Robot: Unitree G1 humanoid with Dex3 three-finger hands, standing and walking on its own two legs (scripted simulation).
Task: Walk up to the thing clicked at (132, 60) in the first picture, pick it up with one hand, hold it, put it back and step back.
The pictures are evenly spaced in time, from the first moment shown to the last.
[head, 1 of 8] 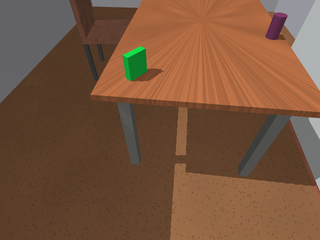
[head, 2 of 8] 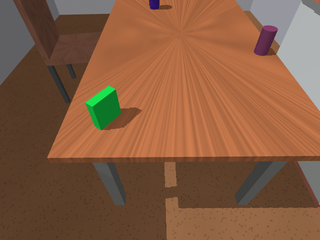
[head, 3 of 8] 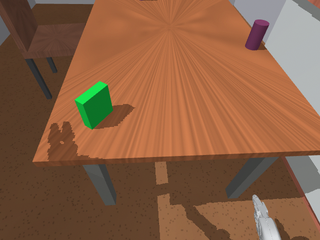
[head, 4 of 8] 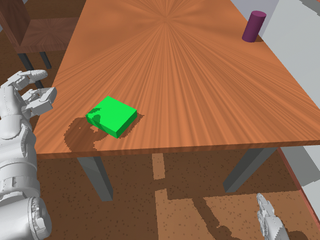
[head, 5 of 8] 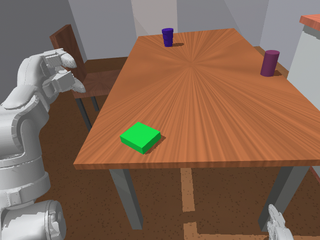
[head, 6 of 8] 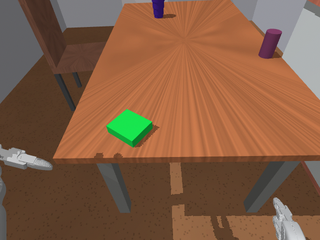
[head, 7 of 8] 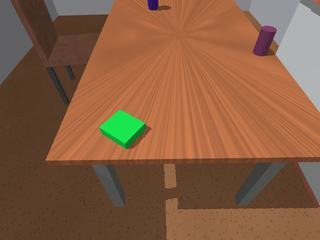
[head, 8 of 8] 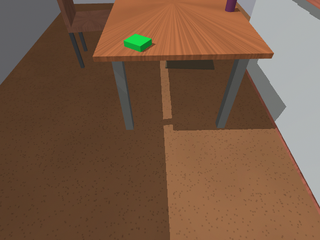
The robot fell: no
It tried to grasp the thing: yes
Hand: left
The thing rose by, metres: 0.00
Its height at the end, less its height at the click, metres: -0.04
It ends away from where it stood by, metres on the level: 0.08
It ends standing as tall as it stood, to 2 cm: no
